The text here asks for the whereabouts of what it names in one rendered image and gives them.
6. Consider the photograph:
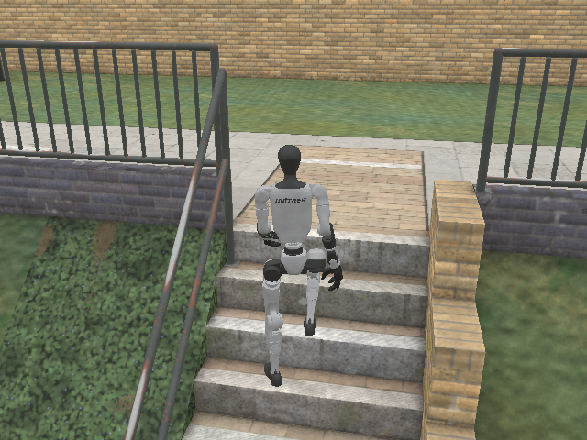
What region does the robot torso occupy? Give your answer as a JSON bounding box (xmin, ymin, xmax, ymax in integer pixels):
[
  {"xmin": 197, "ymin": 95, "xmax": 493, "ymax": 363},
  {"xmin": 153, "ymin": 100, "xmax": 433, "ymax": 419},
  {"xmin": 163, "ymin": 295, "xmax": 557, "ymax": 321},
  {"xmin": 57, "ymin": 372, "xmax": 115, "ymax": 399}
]
[{"xmin": 270, "ymin": 181, "xmax": 313, "ymax": 275}]

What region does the robot right foot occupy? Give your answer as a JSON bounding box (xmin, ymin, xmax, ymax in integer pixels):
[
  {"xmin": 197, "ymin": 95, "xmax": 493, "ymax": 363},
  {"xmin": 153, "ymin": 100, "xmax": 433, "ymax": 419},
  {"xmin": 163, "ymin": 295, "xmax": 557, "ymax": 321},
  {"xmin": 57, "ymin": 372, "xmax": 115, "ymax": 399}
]
[{"xmin": 304, "ymin": 318, "xmax": 316, "ymax": 336}]

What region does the robot right upper arm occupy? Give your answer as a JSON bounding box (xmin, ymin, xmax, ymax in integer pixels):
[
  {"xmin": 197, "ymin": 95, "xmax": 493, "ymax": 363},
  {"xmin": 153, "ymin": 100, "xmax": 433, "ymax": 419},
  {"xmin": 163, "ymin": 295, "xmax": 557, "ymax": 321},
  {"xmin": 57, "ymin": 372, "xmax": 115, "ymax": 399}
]
[{"xmin": 309, "ymin": 183, "xmax": 331, "ymax": 236}]

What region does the robot right hand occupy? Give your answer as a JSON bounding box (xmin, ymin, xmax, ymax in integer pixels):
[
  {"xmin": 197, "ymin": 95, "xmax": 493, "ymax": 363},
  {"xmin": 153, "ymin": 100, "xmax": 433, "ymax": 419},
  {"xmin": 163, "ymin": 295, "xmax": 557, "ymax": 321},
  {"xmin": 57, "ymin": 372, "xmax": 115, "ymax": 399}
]
[{"xmin": 321, "ymin": 265, "xmax": 343, "ymax": 291}]

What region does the right robot forearm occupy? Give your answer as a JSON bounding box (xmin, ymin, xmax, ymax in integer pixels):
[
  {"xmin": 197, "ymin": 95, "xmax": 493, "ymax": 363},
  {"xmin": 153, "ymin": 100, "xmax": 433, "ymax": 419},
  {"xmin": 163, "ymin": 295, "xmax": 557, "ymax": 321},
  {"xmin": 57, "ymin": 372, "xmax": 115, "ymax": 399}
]
[{"xmin": 322, "ymin": 223, "xmax": 340, "ymax": 269}]

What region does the robot left hand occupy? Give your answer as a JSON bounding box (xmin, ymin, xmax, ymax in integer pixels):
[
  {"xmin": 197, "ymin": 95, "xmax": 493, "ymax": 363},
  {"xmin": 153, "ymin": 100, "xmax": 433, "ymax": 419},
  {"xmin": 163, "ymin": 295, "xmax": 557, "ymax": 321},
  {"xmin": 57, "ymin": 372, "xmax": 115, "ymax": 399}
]
[{"xmin": 263, "ymin": 231, "xmax": 281, "ymax": 247}]

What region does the left robot forearm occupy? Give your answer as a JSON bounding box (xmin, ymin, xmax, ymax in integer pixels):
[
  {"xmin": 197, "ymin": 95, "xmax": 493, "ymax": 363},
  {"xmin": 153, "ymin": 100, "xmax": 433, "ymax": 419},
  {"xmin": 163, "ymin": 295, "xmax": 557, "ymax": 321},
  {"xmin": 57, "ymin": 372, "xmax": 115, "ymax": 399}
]
[{"xmin": 257, "ymin": 223, "xmax": 272, "ymax": 241}]

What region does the robot left upper arm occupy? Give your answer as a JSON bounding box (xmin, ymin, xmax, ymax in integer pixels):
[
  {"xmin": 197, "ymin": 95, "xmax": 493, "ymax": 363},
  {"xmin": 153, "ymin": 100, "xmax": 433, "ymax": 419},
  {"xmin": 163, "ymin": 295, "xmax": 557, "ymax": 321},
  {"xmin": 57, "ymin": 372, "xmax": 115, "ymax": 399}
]
[{"xmin": 255, "ymin": 185, "xmax": 271, "ymax": 234}]

